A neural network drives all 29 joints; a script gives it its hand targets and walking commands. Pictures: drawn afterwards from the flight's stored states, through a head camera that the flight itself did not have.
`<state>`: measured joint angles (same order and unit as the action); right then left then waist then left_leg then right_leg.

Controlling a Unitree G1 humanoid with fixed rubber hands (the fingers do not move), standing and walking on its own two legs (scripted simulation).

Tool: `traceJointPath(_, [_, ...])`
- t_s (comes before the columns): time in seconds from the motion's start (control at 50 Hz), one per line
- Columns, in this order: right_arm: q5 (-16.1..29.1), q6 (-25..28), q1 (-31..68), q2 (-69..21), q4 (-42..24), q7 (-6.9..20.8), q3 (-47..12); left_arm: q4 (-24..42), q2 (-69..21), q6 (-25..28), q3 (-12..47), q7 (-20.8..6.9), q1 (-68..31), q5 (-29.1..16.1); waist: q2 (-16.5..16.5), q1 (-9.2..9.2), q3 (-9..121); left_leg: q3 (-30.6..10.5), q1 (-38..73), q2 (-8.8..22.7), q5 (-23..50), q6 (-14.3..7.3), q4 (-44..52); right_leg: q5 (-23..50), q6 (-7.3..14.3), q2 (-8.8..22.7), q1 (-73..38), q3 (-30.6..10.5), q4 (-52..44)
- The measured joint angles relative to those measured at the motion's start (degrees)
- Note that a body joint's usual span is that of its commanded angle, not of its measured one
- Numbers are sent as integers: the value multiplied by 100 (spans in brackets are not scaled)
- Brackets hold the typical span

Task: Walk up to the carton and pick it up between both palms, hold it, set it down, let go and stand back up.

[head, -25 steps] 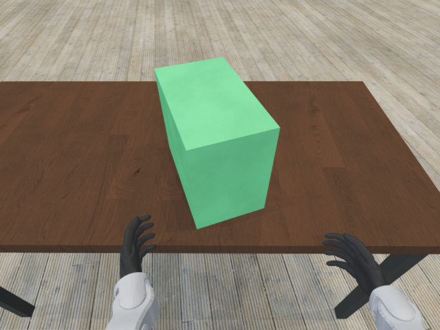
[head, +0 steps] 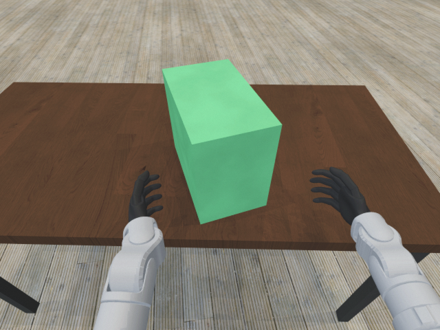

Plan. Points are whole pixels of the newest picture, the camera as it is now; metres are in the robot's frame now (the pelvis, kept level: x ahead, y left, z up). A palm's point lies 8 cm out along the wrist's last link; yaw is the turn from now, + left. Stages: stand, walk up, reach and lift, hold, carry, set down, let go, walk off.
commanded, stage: reach and lift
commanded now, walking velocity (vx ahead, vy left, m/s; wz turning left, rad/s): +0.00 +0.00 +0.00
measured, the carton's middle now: (214, 138) +0.53 +0.09 +0.06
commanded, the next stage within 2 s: none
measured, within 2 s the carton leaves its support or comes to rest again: neither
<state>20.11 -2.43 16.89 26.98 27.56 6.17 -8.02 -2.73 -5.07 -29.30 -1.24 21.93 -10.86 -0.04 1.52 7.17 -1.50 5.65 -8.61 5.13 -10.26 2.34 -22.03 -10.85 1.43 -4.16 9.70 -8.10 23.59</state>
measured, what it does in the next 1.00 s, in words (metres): stands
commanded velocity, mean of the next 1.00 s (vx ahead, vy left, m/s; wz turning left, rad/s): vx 0.00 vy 0.00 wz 0.00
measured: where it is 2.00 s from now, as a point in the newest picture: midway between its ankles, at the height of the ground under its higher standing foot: outside the picture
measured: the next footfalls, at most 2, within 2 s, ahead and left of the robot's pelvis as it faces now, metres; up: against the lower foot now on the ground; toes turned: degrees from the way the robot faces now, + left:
none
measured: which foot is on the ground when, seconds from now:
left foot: down 0.00-1.00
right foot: down 0.00-1.00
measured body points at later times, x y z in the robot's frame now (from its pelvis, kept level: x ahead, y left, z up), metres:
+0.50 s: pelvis +0.01 +0.00 +0.00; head +0.03 -0.02 +0.45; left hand +0.32 +0.23 +0.12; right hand +0.44 -0.16 +0.11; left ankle +0.02 +0.15 -0.74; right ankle +0.02 -0.11 -0.74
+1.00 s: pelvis +0.02 +0.00 +0.00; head +0.07 -0.01 +0.45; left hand +0.37 +0.25 +0.16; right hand +0.51 -0.10 +0.15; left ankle +0.02 +0.15 -0.74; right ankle +0.02 -0.11 -0.74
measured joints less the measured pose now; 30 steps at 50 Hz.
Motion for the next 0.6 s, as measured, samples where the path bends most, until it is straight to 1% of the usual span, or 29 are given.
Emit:
traceJointPath(0.04, [4,-242,400,6,17,-14,0,9,3,-254,-125,1,-109,1,0,83,-1,0,0,-1,13,5,22,2,1,0,10,0,0])
traceJointPath(0.1, [5,-562,905,-26,213,-27,1,17,49,-562,-345,0,-209,2,0,178,-1,0,0,-2,31,35,73,2,4,0,28,0,-13])
traceJointPath(0.18, [9,-833,1163,-74,404,-78,1,131,186,-789,-548,-41,-235,1,0,246,-2,1,1,-1,43,55,149,1,14,0,37,1,-68])
traceJointPath(0.28, [48,-932,1115,-90,407,-209,3,497,360,-927,-586,-211,-256,0,13,248,-1,1,2,2,33,69,199,-1,16,0,27,1,-135])
traceJointPath(0.34, [92,-939,1125,-43,406,-272,2,563,410,-986,-586,-284,-393,0,35,247,-1,1,2,3,20,69,199,-8,16,0,23,1,-145])
traceJointPath(0.48, [200,-1047,1385,105,405,-307,2,562,450,-1200,-586,-333,-852,0,41,248,-1,1,1,3,19,69,199,-12,16,0,23,1,-145])
traceJointPath(0.6, [317,-1223,1984,110,524,-309,-18,548,453,-1333,-738,-348,-1242,2,41,260,-1,1,-5,3,24,69,199,-7,16,0,30,1,-145])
